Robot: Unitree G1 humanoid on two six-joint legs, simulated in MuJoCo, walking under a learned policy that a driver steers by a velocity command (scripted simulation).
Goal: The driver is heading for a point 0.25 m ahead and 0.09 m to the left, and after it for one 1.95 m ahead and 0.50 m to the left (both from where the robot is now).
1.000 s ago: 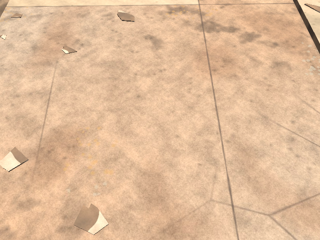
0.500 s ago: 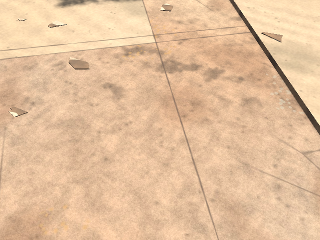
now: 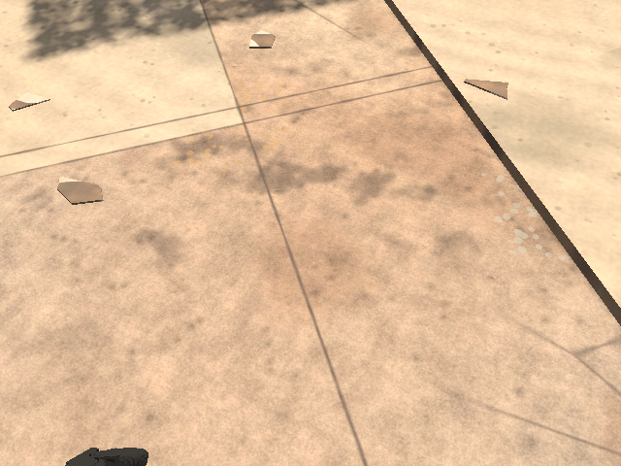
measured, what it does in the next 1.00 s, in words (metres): walks ahead, turning left: left foot, then right foot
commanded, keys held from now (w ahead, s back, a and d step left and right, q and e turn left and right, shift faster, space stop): w+q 0.64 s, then w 0.36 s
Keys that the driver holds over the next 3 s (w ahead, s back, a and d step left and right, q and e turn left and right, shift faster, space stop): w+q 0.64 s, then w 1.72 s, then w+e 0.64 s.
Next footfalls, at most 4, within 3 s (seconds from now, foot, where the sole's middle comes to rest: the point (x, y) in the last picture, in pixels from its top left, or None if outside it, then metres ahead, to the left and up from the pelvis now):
0.46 left None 0.39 0.16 -0.77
0.96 right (291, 353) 0.73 0.06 -0.77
1.50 left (154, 299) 0.90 0.40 -0.77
2.02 right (204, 191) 1.26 0.30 -0.77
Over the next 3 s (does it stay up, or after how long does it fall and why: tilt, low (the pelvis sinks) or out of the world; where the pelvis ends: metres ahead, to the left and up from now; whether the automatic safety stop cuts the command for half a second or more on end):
stays up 1.53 0.54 0.01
